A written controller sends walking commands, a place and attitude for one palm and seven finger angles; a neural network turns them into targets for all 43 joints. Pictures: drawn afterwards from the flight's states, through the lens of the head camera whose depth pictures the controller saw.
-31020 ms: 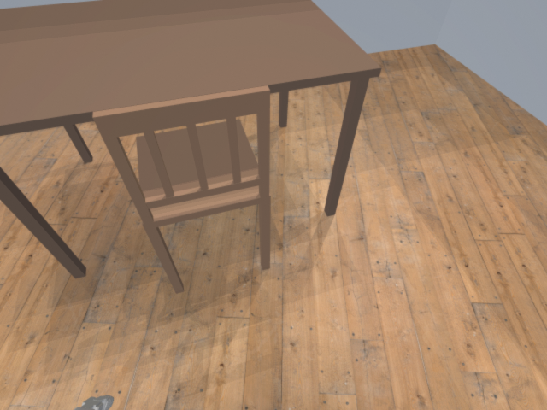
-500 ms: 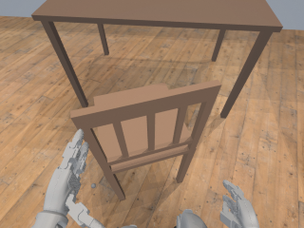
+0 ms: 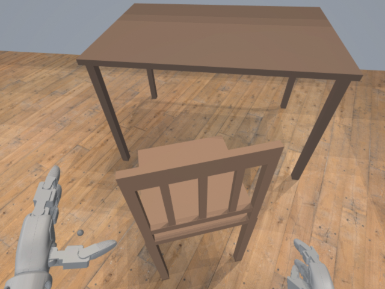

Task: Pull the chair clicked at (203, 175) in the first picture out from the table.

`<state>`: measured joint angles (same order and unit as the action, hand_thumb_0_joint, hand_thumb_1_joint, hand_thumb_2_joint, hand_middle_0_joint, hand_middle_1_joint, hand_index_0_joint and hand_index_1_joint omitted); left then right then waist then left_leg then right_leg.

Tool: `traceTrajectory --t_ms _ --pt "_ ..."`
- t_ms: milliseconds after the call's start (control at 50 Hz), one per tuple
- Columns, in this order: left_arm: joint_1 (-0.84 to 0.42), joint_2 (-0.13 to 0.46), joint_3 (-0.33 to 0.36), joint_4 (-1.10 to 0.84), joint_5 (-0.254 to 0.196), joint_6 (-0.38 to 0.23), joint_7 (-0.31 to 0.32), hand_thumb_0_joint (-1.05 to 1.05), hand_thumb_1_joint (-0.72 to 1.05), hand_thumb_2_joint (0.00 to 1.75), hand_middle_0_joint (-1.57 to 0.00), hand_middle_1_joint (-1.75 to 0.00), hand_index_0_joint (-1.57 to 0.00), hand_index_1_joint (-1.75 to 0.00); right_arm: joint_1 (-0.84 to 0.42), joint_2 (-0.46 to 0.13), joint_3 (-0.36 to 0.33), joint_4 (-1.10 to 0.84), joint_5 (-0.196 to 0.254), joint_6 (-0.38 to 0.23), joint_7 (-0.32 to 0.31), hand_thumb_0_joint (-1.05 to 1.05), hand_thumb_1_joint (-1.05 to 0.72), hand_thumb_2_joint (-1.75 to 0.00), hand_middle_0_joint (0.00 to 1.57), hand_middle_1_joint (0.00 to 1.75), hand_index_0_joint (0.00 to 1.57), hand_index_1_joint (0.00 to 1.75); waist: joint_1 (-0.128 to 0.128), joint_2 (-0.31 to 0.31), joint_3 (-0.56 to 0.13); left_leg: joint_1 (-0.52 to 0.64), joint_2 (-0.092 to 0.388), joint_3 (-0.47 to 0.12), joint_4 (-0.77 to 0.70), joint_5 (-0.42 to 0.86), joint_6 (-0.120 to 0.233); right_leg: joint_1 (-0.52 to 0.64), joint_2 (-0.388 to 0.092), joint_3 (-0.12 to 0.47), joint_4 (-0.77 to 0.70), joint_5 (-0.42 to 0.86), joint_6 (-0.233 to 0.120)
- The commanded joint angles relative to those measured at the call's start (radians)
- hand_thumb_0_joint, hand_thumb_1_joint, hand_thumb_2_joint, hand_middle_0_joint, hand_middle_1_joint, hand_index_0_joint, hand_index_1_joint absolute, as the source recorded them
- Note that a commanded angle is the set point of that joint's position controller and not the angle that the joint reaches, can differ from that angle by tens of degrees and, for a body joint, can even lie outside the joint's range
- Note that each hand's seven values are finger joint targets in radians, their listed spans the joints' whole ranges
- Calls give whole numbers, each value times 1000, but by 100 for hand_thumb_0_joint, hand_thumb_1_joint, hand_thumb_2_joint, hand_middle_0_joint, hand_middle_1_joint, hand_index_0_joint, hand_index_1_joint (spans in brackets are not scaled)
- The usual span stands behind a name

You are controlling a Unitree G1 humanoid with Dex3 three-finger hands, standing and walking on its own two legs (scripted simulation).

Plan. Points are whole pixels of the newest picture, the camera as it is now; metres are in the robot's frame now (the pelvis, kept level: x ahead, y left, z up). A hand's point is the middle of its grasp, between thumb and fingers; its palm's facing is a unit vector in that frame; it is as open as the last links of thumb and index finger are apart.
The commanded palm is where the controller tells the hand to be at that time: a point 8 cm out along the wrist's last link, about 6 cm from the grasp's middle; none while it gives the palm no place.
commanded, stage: draw the hand back to the body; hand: left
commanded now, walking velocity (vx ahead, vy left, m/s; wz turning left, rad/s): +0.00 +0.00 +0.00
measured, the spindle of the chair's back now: (202, 197) +0.38 +0.02 -0.09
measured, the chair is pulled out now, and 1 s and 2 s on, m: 0.43 0.43 0.43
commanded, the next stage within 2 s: step back with the hand held close in 0.74 s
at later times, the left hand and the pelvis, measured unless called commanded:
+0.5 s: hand (27, 193) +0.21 +0.27 +0.18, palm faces +0.47 -0.79 -0.40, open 8.1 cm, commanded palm +0.15 +0.31 +0.19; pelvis +0.01 +0.01 +0.02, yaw -1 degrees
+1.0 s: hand (21, 185) +0.21 +0.27 +0.20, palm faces +0.47 -0.77 -0.44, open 7.5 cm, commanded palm +0.15 +0.30 +0.19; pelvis +0.00 +0.01 +0.02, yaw -3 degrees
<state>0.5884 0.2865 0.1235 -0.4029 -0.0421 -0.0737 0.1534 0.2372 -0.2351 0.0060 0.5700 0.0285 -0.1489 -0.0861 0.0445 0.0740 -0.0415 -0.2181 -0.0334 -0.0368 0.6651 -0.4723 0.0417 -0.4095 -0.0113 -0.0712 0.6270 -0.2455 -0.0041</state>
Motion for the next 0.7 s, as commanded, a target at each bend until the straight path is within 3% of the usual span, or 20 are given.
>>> traceTrajectory --t_ms 0,100,160,200,260,300,340,400,540,560,680 --pt "-62 143 136 -231 9 -83 15 0 28 60 -12 -17 -12 -17 -106 -84 -36 -131 -5 -75 2 0 -90 -90 20 30 20 30 4 -20 -63 -107 36 -5 -196 448 -36 320 -14 43 -108 177 -26" --pt "-79 172 209 -229 4 -96 10 0 47 69 -14 -21 -14 -21 -128 -81 -41 -105 -9 -79 17 0 -90 -90 20 30 20 30 12 -41 -44 -65 46 -2 -244 500 -41 368 -8 46 -147 217 -28" --pt "-103 193 248 -235 3 -101 9 0 57 74 -16 -23 -16 -23 -143 -81 -38 -93 -9 -84 25 0 -90 -90 20 30 20 30 16 16 -24 -46 47 -3 -265 512 -46 372 -3 55 -166 212 -30" --pt "-112 207 278 -237 -2 -111 11 0 65 78 -16 -25 -16 -25 -135 -80 -42 -83 -12 -85 27 0 -90 -90 20 30 20 30 18 -17 -41 -28 51 -3 -275 529 -47 393 -6 49 -175 230 -30" --pt "-124 219 312 -233 -4 -112 9 0 75 83 -18 -27 -18 -27 -145 -82 -44 -70 -12 -86 33 0 -90 -90 20 30 20 30 20 18 -37 -4 53 2 -285 566 -50 397 -3 58 -187 249 -30" --pt "-158 231 334 -233 -13 -119 10 0 83 87 -19 -29 -19 -29 -142 -84 -48 -66 -12 -82 32 0 -90 -90 20 30 20 30 19 -24 -33 0 57 0 -296 558 -48 402 -3 50 -193 242 -29" --pt "-180 249 361 -246 -14 -125 10 0 90 90 -20 -30 -20 -30 -143 -87 -50 -64 -11 -83 33 0 -90 -90 20 30 20 30 21 -2 -35 7 57 5 -302 557 -47 411 -4 57 -199 246 -30" --pt "-137 189 315 -176 -18 -120 -2 0 90 90 -20 -30 -20 -30 -143 -89 -55 -53 -10 -77 40 0 -90 -90 20 30 20 30 18 -39 -10 7 63 3 -306 578 -47 394 -5 49 -204 245 -28" --pt "-159 238 341 -254 -11 -131 1 0 90 90 -20 -30 -20 -30 -146 -91 -59 -58 -13 -83 45 0 -90 -90 20 30 20 30 25 7 -66 32 62 1 -306 619 -53 425 -5 55 -203 264 -29" --pt "-157 247 350 -250 -9 -126 2 0 90 90 -20 -30 -20 -30 -157 -92 -56 -55 -13 -85 45 0 -90 -90 20 30 20 30 27 31 -46 23 62 -4 -311 604 -56 419 -2 61 -206 249 -32" --pt "-162 222 334 -240 -10 -127 3 0 90 90 -20 -30 -20 -30 -146 -89 -55 -50 -14 -86 43 0 -90 -90 20 30 20 30 22 29 -17 18 66 -7 -320 610 -62 411 -1 55 -211 241 -33"
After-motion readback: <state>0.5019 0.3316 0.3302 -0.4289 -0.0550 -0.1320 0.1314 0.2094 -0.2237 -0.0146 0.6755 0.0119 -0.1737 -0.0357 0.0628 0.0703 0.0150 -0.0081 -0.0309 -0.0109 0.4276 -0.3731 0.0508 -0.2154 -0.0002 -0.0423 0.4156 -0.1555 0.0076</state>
